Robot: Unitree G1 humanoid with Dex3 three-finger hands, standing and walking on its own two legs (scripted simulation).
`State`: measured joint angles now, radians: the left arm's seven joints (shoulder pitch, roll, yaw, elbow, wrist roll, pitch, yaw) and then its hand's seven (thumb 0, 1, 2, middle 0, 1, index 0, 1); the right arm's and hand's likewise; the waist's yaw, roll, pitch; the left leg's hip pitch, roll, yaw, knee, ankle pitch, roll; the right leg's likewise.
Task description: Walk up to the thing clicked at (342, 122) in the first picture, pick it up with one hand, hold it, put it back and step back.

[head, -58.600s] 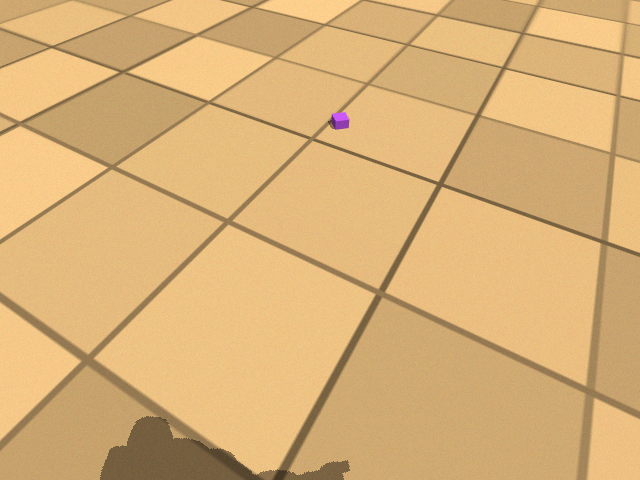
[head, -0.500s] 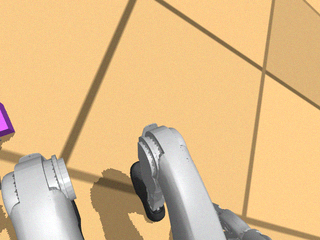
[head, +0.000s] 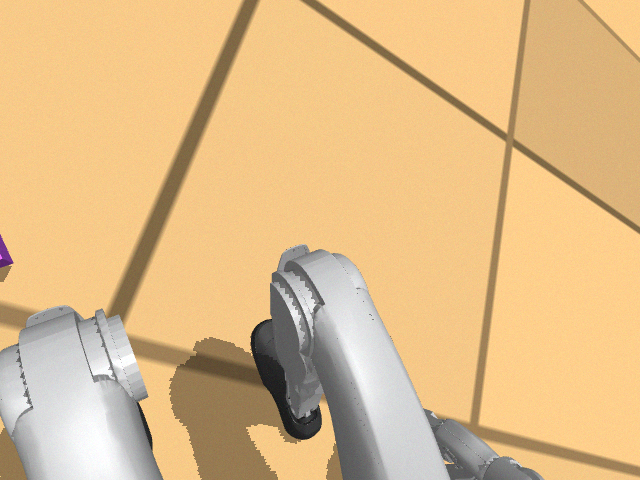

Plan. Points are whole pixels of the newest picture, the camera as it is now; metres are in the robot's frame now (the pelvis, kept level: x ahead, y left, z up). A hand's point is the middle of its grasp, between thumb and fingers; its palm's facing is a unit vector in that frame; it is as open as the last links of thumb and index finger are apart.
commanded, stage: open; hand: left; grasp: from above
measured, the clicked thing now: out of the picture +0.41 +0.30 -0.27
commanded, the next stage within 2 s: withdraw in 0.60 s
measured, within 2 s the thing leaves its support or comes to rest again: rests again in 1.06 s
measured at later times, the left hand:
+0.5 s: hand out of the picture +0.41 +0.30 -0.25, palm faces -0.43 -0.19 -0.88, open 13.3 cm
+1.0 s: hand out of the picture +0.43 +0.31 -0.21, palm faces -0.31 -0.14 -0.94, open 13.6 cm
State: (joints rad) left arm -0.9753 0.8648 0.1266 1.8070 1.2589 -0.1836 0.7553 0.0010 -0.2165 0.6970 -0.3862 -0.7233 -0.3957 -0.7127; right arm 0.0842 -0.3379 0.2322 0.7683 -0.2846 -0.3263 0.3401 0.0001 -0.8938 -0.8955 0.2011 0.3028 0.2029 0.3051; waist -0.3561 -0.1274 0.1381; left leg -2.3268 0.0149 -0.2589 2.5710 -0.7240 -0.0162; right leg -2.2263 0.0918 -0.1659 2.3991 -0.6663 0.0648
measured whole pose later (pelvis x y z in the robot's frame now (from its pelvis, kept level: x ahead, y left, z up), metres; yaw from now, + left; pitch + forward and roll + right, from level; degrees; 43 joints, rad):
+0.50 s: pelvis +0.00 +0.00 +0.00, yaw +0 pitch +26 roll -13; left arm -0.98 0.87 0.13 1.78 1.22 -0.18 0.71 0.00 -0.36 0.87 -0.19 -0.92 -0.20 -0.91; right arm 0.09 -0.35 0.23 0.76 -0.26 -0.33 0.35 0.00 -0.90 -0.90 0.20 0.30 0.20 0.30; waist -0.36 -0.12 0.15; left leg -2.32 0.02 -0.26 2.56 -0.73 -0.02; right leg -2.22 0.09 -0.17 2.39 -0.67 0.06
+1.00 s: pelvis +0.00 +0.00 +0.01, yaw +1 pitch +28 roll -13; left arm -0.83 0.79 0.14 1.45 1.24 -0.19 0.64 0.00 -0.41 0.86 -0.19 -0.90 -0.19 -0.89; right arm 0.14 -0.33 0.17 0.77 -0.23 -0.28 0.34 0.00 -0.90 -0.90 0.20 0.30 0.20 0.30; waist -0.30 -0.08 0.06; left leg -2.32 0.01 -0.25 2.54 -0.73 -0.03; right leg -2.23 0.08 -0.16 2.38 -0.68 0.05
